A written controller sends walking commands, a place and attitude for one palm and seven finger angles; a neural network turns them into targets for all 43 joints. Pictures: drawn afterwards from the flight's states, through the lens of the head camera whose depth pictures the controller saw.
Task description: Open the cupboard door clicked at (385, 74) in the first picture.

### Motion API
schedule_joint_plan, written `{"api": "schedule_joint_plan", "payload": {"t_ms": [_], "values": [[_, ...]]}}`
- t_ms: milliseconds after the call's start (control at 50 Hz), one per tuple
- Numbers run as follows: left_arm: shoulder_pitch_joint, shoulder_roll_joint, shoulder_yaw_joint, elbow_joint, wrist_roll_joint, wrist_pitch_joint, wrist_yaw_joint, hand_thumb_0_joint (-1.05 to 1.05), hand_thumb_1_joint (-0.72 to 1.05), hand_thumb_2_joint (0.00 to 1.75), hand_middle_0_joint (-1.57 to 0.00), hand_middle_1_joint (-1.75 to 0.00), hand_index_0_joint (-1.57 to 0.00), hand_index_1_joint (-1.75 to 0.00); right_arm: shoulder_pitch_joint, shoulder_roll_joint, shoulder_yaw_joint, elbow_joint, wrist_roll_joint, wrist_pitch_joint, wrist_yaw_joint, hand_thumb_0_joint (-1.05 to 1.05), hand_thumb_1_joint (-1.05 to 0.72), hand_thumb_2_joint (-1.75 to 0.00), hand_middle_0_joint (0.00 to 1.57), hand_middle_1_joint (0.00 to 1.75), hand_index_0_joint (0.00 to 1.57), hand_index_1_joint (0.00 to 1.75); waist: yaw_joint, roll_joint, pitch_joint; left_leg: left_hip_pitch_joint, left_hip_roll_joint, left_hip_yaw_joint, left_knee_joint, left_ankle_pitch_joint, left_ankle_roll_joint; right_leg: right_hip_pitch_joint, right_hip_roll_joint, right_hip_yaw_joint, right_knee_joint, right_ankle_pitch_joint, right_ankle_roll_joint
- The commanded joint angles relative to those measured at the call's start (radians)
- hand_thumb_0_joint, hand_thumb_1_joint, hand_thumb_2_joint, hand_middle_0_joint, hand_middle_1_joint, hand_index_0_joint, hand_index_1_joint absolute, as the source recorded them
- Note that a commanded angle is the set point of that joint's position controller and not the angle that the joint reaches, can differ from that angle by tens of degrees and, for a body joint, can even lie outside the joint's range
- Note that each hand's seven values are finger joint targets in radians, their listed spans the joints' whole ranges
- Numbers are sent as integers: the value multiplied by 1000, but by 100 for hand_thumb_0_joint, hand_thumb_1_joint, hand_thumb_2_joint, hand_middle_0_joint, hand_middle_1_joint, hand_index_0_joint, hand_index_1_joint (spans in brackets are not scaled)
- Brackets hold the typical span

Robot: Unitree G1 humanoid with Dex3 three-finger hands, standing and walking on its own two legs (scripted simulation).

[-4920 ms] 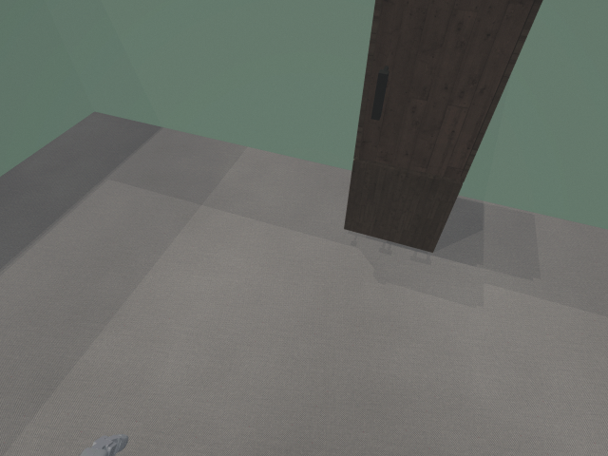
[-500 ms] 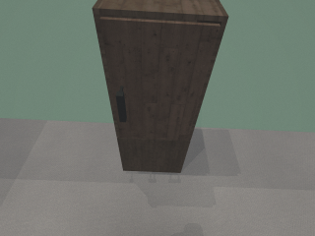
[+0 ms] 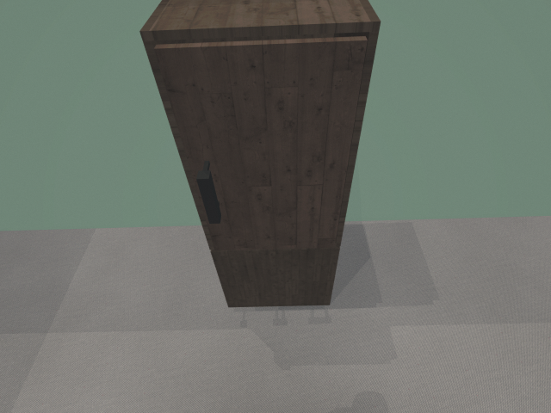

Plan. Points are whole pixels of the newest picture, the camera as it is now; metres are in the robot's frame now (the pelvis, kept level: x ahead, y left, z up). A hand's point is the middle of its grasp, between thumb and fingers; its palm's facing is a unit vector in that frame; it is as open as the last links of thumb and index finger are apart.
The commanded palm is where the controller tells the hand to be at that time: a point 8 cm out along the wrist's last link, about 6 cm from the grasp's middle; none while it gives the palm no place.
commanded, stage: look again from close up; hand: left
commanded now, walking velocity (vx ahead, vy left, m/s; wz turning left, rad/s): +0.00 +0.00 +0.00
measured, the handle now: (211, 192) +0.59 +0.19 -0.07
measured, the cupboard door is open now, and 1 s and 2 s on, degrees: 0 0 0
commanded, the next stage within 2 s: shuffle to correct the standing spot in 0.32 s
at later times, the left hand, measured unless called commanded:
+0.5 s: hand out of the picture +0.03 +0.14 -0.16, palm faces +0.03 -0.97 -0.24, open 7.3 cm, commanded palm none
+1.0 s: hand out of the picture +0.08 +0.15 -0.18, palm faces +0.06 -0.97 -0.22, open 7.4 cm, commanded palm none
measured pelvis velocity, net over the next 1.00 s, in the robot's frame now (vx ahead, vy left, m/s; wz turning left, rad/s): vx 0.07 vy -0.03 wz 0.02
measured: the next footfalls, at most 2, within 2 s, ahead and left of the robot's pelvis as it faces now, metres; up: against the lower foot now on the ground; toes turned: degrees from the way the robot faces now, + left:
left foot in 1.02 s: +0.08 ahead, +0.09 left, +0.00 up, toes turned +2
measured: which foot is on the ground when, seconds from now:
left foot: down 0.00-0.84, up 0.86-1.00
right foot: down 0.00-1.00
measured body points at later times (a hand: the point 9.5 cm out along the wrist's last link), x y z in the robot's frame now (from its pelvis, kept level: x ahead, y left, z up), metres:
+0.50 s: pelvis +0.01 -0.05 +0.00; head +0.03 -0.07 +0.45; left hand +0.03 +0.19 -0.14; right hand +0.00 -0.27 -0.17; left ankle -0.04 +0.11 -0.73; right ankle +0.01 -0.15 -0.73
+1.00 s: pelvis +0.07 -0.03 -0.01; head +0.11 -0.03 +0.44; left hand +0.08 +0.20 -0.16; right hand +0.06 -0.24 -0.17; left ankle +0.06 +0.10 -0.73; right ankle +0.04 -0.12 -0.73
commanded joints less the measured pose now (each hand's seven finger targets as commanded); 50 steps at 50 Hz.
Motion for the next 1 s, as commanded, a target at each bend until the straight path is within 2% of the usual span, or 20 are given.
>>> {"api": "schedule_joint_plan", "payload": {"t_ms": [0, 400, 480, 520, 560, 620, 640, 680, 720, 740, 760, 780, 800, 820, 840, 860, 880, 920, 960, 980], "values": [[32, 108, 21, -38, 2, -12, 0, 0, 90, 90, -20, -30, -20, -30, 49, -85, -12, -43, 6, -10, -3, 0, -90, -90, 20, 30, 20, 30, 3, -92, 100, -117, 81, -81, -157, 153, 29, 3, -19, 29, -77, 78, -73], [6, 148, 45, -44, 0, -26, 0, 0, 90, 90, -20, -30, -20, -30, 47, -69, -10, 30, 2, -5, -6, 0, -90, -90, 20, 30, 20, 30, 5, -82, 12, -30, 76, -32, -128, 215, -3, 63, -45, 60, -110, 265, -90], [36, 164, 58, -42, 7, -16, -8, 0, 90, 90, -20, -30, -20, -30, 51, -59, -11, 32, -6, 6, 2, 0, -90, -90, 20, 30, 20, 30, 19, -127, 49, -97, 32, 9, -46, -27, 0, 44, -66, 129, -186, -132, -124], [53, 180, 68, -46, 9, -11, -11, 0, 90, 90, -20, -30, -20, -30, 53, -50, -14, 28, -8, 9, 7, 0, -90, -90, 20, 30, 20, 30, 23, -177, 80, -126, 17, 30, 26, -70, 4, 1, -102, 198, -265, -309, -153], [55, 185, 77, -61, 11, -9, -12, 0, 90, 90, -20, -30, -20, -30, 70, -42, -16, 26, -7, 8, 10, 0, -90, -90, 20, 30, 20, 30, 14, -183, 104, -123, 20, 34, 53, -70, 11, -40, -116, 211, -289, -377, -171], [16, 155, 79, -82, 9, -11, -18, 0, 90, 90, -20, -30, -20, -30, 129, -42, -12, 44, -9, -9, 11, 0, -90, -90, 20, 30, 20, 30, -16, -73, 119, -36, 37, 2, -72, -10, 22, -119, -53, 115, -155, -290, -153], [3, 131, 75, -92, 9, -11, -23, 0, 90, 90, -20, -30, -20, -30, 165, -66, -16, 53, -10, -17, 8, 0, -90, -90, 20, 30, 20, 30, -26, 34, 114, -8, 86, -64, -125, 38, 40, -141, 7, 39, -43, -241, -129], [-45, 67, 66, -130, 14, -20, -27, 0, 90, 90, -20, -30, -20, -30, 226, -141, -36, 71, -14, -26, -5, 0, -90, -90, 20, 30, 20, 30, -47, 270, 117, 54, 251, -259, -235, 175, 130, -251, 99, -107, 230, -232, -97], [-72, 65, 63, -144, 11, -34, -33, 0, 90, 90, -20, -30, -20, -30, 210, -133, -36, 60, -17, -32, -11, 0, -90, -90, 20, 30, 20, 30, -43, 225, 113, 123, 273, -260, -169, 431, 182, -317, 77, -75, 286, -313, -108], [-64, 53, 66, -135, 6, -40, -37, 0, 90, 90, -20, -30, -20, -30, 171, -125, -34, 47, -17, -32, -12, 0, -90, -90, 20, 30, 20, 30, -22, 171, 114, 74, 251, -205, -125, 518, 167, -238, 67, -77, 214, -278, -112], [-3, 45, 70, -112, 5, -43, -39, 0, 90, 90, -20, -30, -20, -30, 114, -114, -29, 32, -13, -30, -16, 0, -90, -90, 20, 30, 20, 30, 19, 88, 93, 1, 215, -131, -53, 580, 128, -94, 65, -83, 83, -127, -111], [108, 64, 78, -77, 6, -48, -36, 0, 90, 90, -20, -30, -20, -30, 80, -109, -26, 14, -2, -32, -17, 0, -90, -90, 20, 30, 20, 30, 67, -21, 24, -103, 140, -40, 85, 580, 77, 112, 38, -29, 15, 136, -114], [237, 139, 95, -34, 9, -53, -20, 0, 90, 90, -20, -30, -20, -30, 55, -72, -21, -16, 11, -37, -17, 0, -90, -90, 20, 30, 20, 30, 107, -230, -52, -284, 52, 24, 249, 356, 26, 317, -118, 187, -22, 524, -159], [326, 176, 96, 5, 2, -57, -8, 0, 90, 90, -20, -30, -20, -30, -5, -44, -17, -38, 19, -37, -18, 0, -90, -90, 20, 30, 20, 30, 128, -296, -87, -349, -1, 16, 422, -205, 0, 374, -296, 321, -85, 995, -261], [283, 167, 78, 4, 3, -55, 1, 0, 90, 90, -20, -30, -20, -30, 22, -38, -21, -25, 24, -30, -26, 0, -90, -90, 20, 30, 20, 30, 88, -186, -103, -319, 17, -69, 466, -280, -10, 342, -315, 293, -70, 1096, -319], [202, 156, 82, -21, 8, -50, 9, 0, 90, 90, -20, -30, -20, -30, 20, -20, -26, -18, 26, -20, -27, 0, -90, -90, 20, 30, 20, 30, 68, -179, -59, -312, 25, -58, 446, -274, -13, 279, -282, 242, -77, 1061, -317], [127, 159, 81, -44, 17, -41, 15, 0, 90, 90, -20, -30, -20, -30, 8, -22, -30, -12, 27, -11, -20, 0, -90, -90, 20, 30, 20, 30, 49, -264, -3, -315, 46, -64, 413, -264, -10, 209, -256, 198, -68, 977, -305], [41, 132, 71, -79, 19, -26, 19, 0, 90, 90, -20, -30, -20, -30, 32, 1, -30, -2, 25, 0, -15, 0, -90, -90, 20, 30, 20, 30, 2, -276, 23, -218, 39, -28, 189, -139, -13, 117, -181, 82, -43, 843, -242], [5, 116, 69, -99, 4, -8, 22, 0, 90, 90, -20, -30, -20, -30, 134, 27, -30, 52, 21, -2, -13, 0, -90, -90, 20, 30, 20, 30, -41, -169, -6, 5, 17, 8, -86, 269, -19, 15, -97, 17, 66, 587, -155], [26, 98, 67, -114, -8, 2, 20, 0, 90, 90, -20, -30, -20, -30, 150, -22, -35, 54, 10, -9, -18, 0, -90, -90, 20, 30, 20, 30, -23, -15, -41, 75, 91, -55, -92, 560, 9, -28, -40, -2, 119, 353, -98]]}}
